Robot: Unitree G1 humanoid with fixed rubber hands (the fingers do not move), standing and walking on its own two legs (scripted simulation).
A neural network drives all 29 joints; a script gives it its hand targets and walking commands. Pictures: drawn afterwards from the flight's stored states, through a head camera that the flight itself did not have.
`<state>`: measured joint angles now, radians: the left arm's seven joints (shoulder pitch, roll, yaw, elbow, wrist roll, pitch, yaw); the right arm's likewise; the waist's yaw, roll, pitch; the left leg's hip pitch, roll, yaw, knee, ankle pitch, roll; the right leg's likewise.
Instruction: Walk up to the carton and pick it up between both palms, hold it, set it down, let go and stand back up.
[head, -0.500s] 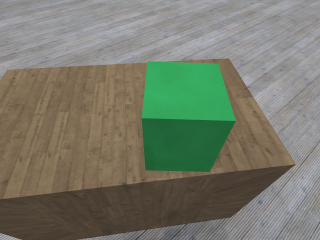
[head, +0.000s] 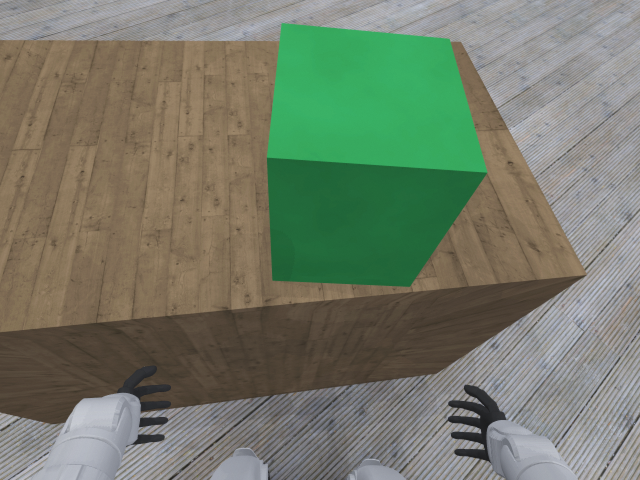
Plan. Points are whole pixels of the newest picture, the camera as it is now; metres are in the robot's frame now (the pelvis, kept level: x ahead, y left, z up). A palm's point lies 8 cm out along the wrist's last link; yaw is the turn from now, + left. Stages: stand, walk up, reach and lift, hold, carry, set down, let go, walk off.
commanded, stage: reach and lift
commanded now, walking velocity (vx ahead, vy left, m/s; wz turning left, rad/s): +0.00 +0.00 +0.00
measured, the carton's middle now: (353, 170) +0.48 -0.03 +0.08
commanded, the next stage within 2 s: none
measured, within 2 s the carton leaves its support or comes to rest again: neither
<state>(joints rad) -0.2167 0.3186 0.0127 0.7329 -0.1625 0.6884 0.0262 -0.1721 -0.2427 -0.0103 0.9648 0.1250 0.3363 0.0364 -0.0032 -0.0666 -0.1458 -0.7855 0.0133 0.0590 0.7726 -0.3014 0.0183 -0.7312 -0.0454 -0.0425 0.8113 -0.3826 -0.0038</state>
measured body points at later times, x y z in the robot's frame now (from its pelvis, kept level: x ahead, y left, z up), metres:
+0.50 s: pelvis -0.05 -0.07 +0.03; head +0.01 -0.04 +0.48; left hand +0.11 +0.19 -0.08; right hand +0.12 -0.22 -0.07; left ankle +0.03 +0.10 -0.70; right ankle -0.01 -0.13 -0.70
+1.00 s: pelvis -0.01 +0.01 +0.04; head -0.01 +0.04 +0.49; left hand +0.17 +0.20 -0.04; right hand +0.18 -0.20 -0.02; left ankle +0.03 +0.11 -0.70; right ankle -0.01 -0.13 -0.70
